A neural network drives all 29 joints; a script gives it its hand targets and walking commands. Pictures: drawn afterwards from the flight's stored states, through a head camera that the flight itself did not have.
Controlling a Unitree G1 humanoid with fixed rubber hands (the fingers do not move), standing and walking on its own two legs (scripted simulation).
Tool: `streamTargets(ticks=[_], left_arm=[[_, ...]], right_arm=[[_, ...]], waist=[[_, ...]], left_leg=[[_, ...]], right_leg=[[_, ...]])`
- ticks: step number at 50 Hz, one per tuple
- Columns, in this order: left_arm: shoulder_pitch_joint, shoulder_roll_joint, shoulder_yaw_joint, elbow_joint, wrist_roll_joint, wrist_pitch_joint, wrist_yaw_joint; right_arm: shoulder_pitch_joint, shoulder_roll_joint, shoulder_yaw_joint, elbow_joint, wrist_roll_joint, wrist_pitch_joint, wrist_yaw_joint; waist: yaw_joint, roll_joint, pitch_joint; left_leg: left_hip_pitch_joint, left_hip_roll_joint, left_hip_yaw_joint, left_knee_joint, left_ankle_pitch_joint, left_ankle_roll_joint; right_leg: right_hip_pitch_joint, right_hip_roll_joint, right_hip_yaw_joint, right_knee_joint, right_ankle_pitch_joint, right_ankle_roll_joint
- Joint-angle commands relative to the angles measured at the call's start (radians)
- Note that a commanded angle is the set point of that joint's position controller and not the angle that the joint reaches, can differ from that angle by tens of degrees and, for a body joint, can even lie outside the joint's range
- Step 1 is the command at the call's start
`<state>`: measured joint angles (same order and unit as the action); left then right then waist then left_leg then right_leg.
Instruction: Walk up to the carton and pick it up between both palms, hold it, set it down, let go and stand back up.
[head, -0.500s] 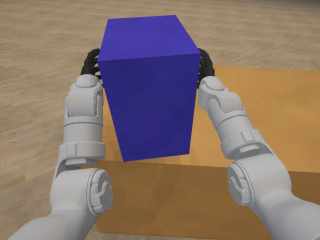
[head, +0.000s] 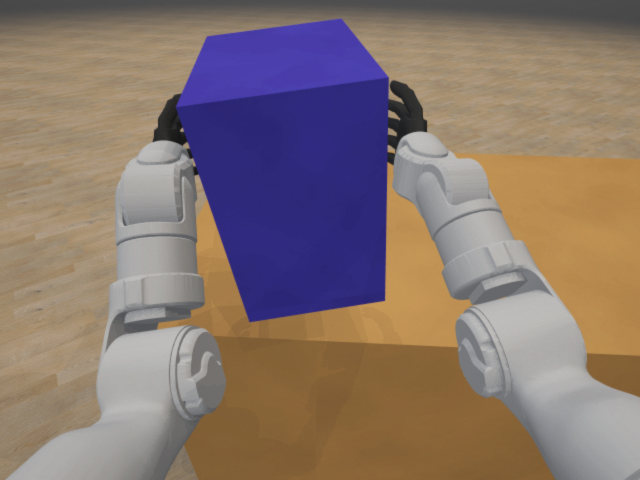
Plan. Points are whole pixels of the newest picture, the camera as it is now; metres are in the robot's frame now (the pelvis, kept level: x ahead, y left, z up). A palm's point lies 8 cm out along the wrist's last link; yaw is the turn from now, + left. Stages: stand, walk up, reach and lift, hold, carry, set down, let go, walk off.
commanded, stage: reach and lift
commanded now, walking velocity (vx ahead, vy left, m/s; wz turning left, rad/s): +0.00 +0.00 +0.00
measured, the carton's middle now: (296, 168) +0.42 -0.01 +0.24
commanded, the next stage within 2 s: hold in 0.48 s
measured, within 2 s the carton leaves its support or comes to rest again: neither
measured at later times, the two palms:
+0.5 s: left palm (173, 144) +0.39 +0.13 +0.30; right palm (413, 131) +0.38 -0.14 +0.30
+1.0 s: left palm (160, 129) +0.37 +0.13 +0.32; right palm (417, 108) +0.37 -0.14 +0.33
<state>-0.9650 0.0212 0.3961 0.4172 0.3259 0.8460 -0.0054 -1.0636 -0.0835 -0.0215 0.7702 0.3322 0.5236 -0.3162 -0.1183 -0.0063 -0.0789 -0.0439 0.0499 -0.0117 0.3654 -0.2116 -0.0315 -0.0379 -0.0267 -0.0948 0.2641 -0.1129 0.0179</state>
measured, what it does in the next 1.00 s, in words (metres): stands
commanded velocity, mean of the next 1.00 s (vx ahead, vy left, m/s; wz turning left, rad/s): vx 0.00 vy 0.00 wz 0.00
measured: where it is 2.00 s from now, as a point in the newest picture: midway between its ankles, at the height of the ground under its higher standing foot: outside the picture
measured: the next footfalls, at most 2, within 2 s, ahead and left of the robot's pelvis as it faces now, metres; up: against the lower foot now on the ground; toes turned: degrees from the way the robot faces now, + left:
none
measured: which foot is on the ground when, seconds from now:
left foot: down 0.00-1.00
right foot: down 0.00-1.00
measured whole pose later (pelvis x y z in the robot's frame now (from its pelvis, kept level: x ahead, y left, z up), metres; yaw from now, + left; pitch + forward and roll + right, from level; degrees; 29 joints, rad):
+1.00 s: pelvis +0.00 -0.02 +0.00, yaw +1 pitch -5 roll -1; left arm -1.10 0.07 0.43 0.52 0.31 0.93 -0.02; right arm -1.23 -0.13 0.01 0.87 0.40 0.64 -0.35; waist -0.08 0.01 -0.14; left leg -0.08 0.07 -0.04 0.36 -0.19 -0.05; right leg -0.08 -0.01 -0.12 0.29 -0.12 0.00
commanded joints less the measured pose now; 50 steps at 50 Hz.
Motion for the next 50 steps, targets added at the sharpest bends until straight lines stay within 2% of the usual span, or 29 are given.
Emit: streamTargets(ticks=[1, 13, 23, 26, 29, 31, 35, 38, 50], left_arm=[[-0.79, -0.611, -0.381, -0.048, -0.188, -0.097, -0.139], [-0.84, -0.57, -0.353, -0.037, -0.204, -0.101, -0.133], [-0.863, -0.569, -0.358, -0.039, -0.22, -0.087, -0.132], [-0.871, -0.579, -0.366, -0.072, -0.225, -0.078, -0.126], [-0.864, -0.592, -0.384, -0.138, -0.227, -0.054, -0.112], [-0.851, -0.593, -0.387, -0.158, -0.222, -0.033, -0.108], [-0.861, -0.586, -0.374, -0.124, -0.21, -0.009, -0.122], [-0.896, -0.574, -0.361, -0.091, -0.212, -0.009, -0.134], [-0.92, -0.487, -0.268, 0.018, -0.197, -0.025, -0.155]], right_arm=[[-0.796, 0.651, 0.216, -0.251, 0.128, -0.021, 0.119], [-0.852, 0.674, 0.243, -0.282, 0.189, -0.005, 0.099], [-0.868, 0.658, 0.232, -0.283, 0.207, 0.021, 0.089], [-0.88, 0.654, 0.252, -0.297, 0.233, 0.03, 0.091], [-0.885, 0.644, 0.302, -0.333, 0.288, 0.051, 0.095], [-0.872, 0.629, 0.309, -0.332, 0.306, 0.068, 0.099], [-0.852, 0.611, 0.24, -0.26, 0.268, 0.091, 0.109], [-0.872, 0.619, 0.194, -0.216, 0.238, 0.098, 0.112], [-0.945, 0.639, 0.177, -0.202, 0.241, 0.102, 0.091]], waist=[[-0.015, 0.053, -0.326], [-0.002, 0.032, -0.376], [-0.012, 0.043, -0.379], [0.002, 0.062, -0.41], [0.03, 0.082, -0.452], [0.035, 0.082, -0.431], [0.02, 0.066, -0.324], [0.017, 0.062, -0.306], [0.045, 0.014, -0.37]], left_leg=[[-0.102, -0.104, 0.026, -0.071, 0.143, -0.033], [-0.081, -0.122, 0.023, -0.039, 0.189, -0.025], [-0.09, -0.119, 0.019, -0.038, 0.19, -0.033], [-0.082, -0.115, 0.017, -0.029, 0.24, -0.042], [-0.064, -0.106, 0.017, -0.013, 0.349, -0.052], [-0.074, -0.101, 0.023, -0.018, 0.376, -0.055], [-0.145, -0.099, 0.036, -0.065, 0.251, -0.049], [-0.176, -0.103, 0.035, -0.079, 0.168, -0.043], [-0.188, -0.125, 0.028, -0.063, 0.135, -0.016]], right_leg=[[0.239, 0.125, 0.028, 0.026, 0.131, 0.02], [0.24, 0.119, 0.03, 0.03, 0.193, 0.043], [0.234, 0.122, 0.034, 0.033, 0.19, 0.04], [0.252, 0.129, 0.035, 0.046, 0.21, 0.037], [0.285, 0.147, 0.036, 0.069, 0.238, 0.033], [0.294, 0.155, 0.037, 0.075, 0.222, 0.031], [0.268, 0.15, 0.046, 0.062, 0.119, 0.026], [0.253, 0.137, 0.054, 0.052, 0.092, 0.022], [0.263, 0.109, 0.05, 0.041, 0.119, 0.043]])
